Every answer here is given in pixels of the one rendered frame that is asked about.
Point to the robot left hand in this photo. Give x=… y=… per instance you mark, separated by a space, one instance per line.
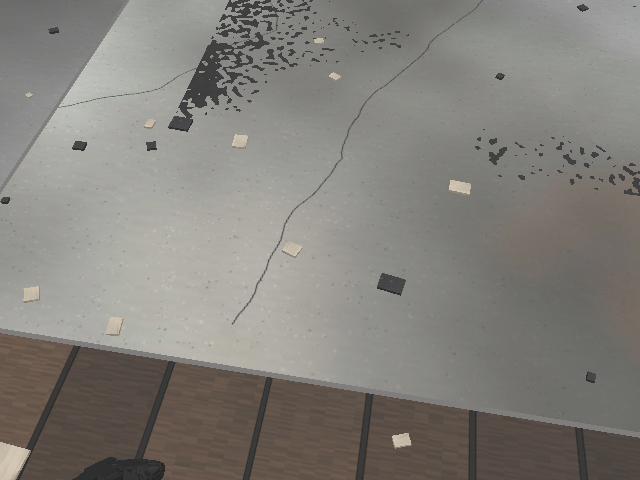
x=130 y=469

